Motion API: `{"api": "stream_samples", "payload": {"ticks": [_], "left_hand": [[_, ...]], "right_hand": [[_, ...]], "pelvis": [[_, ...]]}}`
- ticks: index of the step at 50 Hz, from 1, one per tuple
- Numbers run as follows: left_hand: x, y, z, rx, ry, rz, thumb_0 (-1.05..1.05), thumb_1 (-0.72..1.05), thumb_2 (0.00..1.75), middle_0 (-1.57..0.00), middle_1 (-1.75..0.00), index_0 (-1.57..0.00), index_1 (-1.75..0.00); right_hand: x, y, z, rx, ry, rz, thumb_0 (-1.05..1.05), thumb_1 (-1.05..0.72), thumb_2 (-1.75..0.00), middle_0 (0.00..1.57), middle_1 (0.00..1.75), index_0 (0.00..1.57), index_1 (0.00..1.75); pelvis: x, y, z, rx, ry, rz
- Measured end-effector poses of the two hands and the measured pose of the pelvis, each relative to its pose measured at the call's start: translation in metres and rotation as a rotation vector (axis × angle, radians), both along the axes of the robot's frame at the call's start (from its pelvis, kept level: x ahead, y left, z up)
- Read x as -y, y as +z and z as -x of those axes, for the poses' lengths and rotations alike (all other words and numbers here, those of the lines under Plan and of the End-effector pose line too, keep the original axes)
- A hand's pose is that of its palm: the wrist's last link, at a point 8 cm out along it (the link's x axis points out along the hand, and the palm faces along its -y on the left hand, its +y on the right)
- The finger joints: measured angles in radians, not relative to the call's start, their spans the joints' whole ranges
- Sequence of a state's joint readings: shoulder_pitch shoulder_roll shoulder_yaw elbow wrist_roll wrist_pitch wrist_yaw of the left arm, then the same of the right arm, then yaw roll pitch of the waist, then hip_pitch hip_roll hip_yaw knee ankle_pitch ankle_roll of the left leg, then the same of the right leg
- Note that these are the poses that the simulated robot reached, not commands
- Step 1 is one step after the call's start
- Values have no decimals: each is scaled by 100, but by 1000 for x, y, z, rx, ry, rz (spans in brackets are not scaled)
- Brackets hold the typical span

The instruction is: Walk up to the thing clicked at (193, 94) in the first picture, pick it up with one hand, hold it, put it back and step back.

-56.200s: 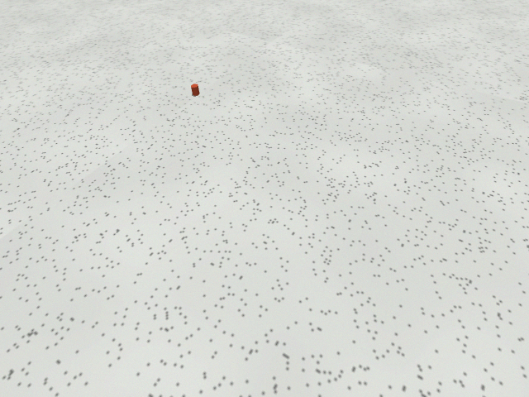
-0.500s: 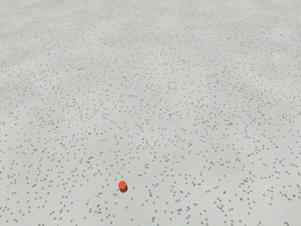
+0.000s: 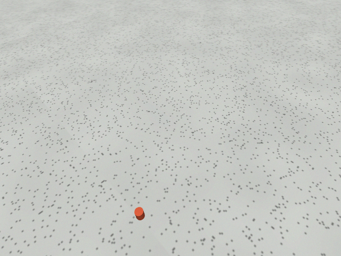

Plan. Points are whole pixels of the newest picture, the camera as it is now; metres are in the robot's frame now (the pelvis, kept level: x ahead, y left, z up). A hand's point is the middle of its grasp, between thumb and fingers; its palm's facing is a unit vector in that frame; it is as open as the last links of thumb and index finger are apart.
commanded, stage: stand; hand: left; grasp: from above
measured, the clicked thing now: (139, 213) +0.50 +0.24 -0.75
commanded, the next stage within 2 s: step back in 1.50 s
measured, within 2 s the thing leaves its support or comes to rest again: neither
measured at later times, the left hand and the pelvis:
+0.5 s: hand out of the picture +0.07 +0.24 -0.15, palm faces +0.03 -0.94 -0.34, open 7.4 cm; pelvis +0.01 -0.01 +0.00, yaw +0 degrees
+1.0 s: hand out of the picture +0.08 +0.24 -0.15, palm faces +0.02 -0.94 -0.35, open 7.4 cm; pelvis +0.01 -0.01 +0.00, yaw +0 degrees
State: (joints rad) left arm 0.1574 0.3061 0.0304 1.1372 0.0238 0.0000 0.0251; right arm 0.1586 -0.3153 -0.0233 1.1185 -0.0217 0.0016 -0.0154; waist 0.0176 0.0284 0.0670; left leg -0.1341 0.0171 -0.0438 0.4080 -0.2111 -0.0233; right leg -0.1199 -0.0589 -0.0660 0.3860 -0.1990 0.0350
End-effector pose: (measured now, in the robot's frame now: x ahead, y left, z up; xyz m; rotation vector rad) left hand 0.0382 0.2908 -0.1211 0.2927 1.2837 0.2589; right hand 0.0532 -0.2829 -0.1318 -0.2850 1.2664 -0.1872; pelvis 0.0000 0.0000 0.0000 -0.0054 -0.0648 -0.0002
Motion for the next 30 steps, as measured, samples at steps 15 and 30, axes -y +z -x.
{"api": "stream_samples", "payload": {"ticks": [15, 30], "left_hand": [[7, 3, -22, 34, -9, 10, 1, 90, 90, -20, -30, -20, -30], [7, 4, -23, 21, -8, 11, 1, 90, 90, -20, -30, -20, -30]], "right_hand": [[6, 3, -12, 18, 13, 4, 1, -91, -90, 20, 30, 20, 30], [11, 5, -15, 10, 14, 7, 1, -91, -90, 20, 30, 20, 30]], "pelvis": [[5, 2, -4, 1, -1, 0], [8, 3, -7, -7, -3, -1]]}}
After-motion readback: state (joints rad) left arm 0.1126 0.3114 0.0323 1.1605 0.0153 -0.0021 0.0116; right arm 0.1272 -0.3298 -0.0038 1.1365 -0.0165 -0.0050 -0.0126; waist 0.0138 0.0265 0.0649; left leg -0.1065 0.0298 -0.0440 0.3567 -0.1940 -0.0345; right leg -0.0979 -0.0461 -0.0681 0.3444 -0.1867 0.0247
